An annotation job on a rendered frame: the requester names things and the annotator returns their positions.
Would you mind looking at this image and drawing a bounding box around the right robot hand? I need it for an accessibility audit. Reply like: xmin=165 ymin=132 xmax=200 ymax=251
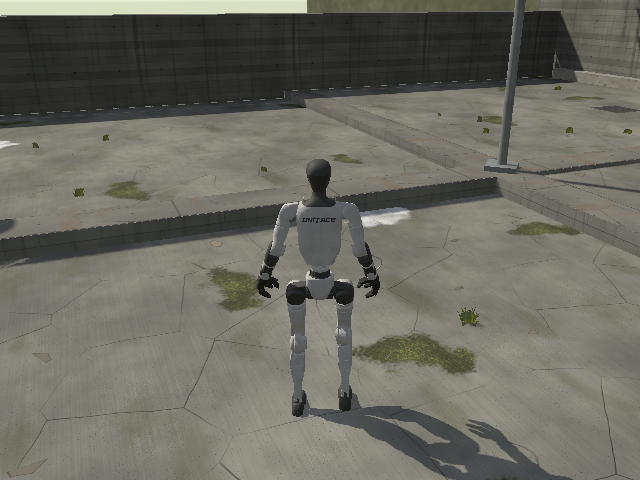
xmin=357 ymin=275 xmax=380 ymax=298

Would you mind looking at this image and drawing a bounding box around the left robot forearm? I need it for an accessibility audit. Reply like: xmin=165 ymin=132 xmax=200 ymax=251
xmin=259 ymin=241 xmax=279 ymax=280

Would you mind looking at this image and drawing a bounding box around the robot left upper arm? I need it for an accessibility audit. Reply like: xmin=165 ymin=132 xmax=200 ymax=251
xmin=269 ymin=202 xmax=298 ymax=257

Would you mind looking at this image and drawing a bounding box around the robot head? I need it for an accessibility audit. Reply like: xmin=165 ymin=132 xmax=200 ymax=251
xmin=302 ymin=159 xmax=336 ymax=207

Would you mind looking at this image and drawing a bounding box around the robot right upper arm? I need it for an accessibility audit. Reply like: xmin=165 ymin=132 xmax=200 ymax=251
xmin=340 ymin=202 xmax=368 ymax=257

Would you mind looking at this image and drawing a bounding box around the left robot foot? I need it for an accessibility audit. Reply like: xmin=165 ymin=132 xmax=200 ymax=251
xmin=292 ymin=390 xmax=306 ymax=417

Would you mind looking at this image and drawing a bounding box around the left robot hand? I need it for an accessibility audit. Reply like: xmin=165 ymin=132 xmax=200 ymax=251
xmin=256 ymin=276 xmax=279 ymax=298

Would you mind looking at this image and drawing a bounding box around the right robot forearm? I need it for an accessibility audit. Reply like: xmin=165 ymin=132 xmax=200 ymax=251
xmin=357 ymin=242 xmax=378 ymax=280

